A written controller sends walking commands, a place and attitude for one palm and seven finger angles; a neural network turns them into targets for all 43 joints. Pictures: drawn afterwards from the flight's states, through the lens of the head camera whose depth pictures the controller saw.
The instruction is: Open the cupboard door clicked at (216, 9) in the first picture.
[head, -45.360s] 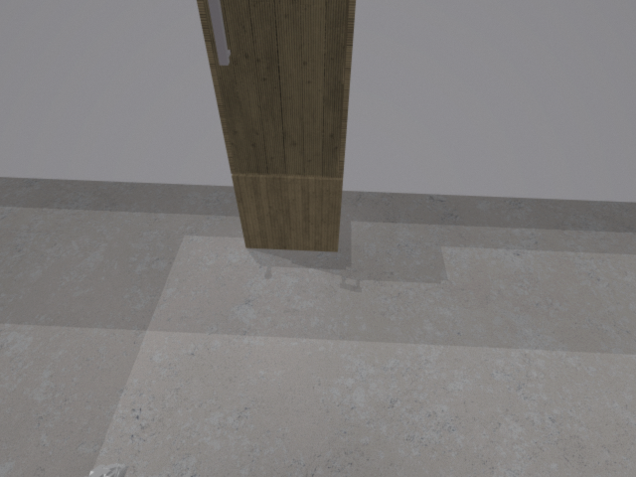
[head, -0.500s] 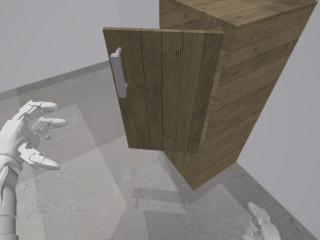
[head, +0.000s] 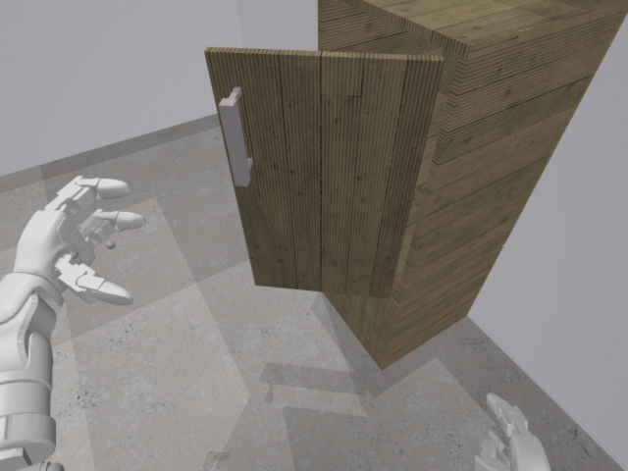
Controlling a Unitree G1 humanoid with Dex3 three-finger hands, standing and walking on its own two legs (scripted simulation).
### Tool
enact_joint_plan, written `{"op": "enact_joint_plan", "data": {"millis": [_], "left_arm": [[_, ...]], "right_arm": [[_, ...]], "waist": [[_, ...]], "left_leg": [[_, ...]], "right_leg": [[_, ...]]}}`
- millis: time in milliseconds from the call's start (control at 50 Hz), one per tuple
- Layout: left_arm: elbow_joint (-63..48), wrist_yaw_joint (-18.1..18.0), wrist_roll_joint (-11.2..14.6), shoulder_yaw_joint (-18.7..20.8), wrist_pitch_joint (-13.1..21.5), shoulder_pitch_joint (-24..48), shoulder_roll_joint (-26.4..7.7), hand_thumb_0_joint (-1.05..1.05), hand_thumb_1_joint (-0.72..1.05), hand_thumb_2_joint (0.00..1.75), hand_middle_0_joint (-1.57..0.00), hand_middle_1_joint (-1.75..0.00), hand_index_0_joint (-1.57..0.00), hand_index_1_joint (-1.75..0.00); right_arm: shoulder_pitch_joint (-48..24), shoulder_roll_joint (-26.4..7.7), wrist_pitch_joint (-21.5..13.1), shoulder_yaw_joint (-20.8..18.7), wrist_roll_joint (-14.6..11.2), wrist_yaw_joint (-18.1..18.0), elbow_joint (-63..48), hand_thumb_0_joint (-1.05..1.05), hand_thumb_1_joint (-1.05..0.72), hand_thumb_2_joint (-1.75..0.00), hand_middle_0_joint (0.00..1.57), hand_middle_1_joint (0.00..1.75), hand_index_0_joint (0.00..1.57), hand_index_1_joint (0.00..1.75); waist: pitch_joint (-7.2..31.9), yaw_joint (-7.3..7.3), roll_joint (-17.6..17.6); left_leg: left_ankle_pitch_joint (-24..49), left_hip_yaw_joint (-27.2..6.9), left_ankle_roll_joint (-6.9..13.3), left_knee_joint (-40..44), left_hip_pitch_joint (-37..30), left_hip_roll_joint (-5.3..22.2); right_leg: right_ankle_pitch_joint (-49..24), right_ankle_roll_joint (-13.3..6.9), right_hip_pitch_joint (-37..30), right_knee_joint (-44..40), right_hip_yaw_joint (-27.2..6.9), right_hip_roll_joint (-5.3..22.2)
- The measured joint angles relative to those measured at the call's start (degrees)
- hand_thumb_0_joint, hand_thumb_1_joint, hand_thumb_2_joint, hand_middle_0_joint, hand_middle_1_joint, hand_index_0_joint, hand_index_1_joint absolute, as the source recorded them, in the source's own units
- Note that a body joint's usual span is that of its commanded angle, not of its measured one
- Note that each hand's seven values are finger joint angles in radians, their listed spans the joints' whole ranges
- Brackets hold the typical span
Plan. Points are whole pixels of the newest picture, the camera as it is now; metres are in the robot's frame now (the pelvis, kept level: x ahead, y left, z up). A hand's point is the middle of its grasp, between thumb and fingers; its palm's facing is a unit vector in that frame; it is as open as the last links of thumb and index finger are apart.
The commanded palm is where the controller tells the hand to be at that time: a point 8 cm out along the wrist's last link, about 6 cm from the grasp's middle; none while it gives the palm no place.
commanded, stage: move the hooked fingers beside the handle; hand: left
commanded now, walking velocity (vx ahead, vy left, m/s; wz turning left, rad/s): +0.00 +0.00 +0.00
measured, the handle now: (239, 138) +0.58 +0.18 +0.13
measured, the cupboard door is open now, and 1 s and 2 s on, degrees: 51 51 51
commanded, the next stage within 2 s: none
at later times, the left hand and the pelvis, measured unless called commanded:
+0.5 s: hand (143, 203) +0.40 +0.27 +0.14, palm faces -0.01 -1.00 +0.02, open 14.0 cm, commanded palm +0.39 +0.31 +0.14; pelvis +0.00 +0.01 +0.00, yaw -1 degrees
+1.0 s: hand (178, 171) +0.47 +0.24 +0.14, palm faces -0.04 -1.00 +0.03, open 14.0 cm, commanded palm +0.46 +0.30 +0.14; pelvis +0.01 +0.02 -0.01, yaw -2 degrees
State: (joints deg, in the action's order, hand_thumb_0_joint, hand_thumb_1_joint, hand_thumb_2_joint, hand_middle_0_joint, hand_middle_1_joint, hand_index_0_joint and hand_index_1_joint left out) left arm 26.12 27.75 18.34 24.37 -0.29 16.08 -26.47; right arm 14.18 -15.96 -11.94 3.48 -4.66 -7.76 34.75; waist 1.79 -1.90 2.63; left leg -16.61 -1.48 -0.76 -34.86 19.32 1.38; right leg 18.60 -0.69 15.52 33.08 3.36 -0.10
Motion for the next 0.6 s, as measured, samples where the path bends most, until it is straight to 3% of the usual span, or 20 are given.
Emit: {"op": "enact_joint_plan", "data": {"millis": [200,600], "left_arm": [[8.83,-0.24,-1.57,0.73,1.50,6.78,-1.94,-0.01,-0.50,0.30,-0.30,-1.20,-0.30,-1.20],[22.70,-1.86,-4.79,-0.47,6.53,19.56,-3.84,-0.01,-0.50,0.30,-0.30,-1.20,-0.30,-1.20]], "right_arm": [[1.74,-0.37,1.63,-0.26,0.28,0.99,-0.15,0.01,-0.90,-0.90,0.20,0.30,0.20,0.30],[5.54,-0.77,5.15,-1.22,0.92,1.89,1.52,0.01,-0.90,-0.90,0.20,0.30,0.20,0.30]], "waist": [[0.62,2.21,-0.50],[1.03,4.49,-1.45]], "left_leg": [[-0.21,1.17,0.26,-0.46,1.83,0.26],[-1.27,1.90,1.35,-2.87,6.64,-0.05]], "right_leg": [[-0.22,0.22,2.36,0.56,-1.20,-0.17],[-0.16,1.26,6.72,1.57,-1.97,0.18]]}}
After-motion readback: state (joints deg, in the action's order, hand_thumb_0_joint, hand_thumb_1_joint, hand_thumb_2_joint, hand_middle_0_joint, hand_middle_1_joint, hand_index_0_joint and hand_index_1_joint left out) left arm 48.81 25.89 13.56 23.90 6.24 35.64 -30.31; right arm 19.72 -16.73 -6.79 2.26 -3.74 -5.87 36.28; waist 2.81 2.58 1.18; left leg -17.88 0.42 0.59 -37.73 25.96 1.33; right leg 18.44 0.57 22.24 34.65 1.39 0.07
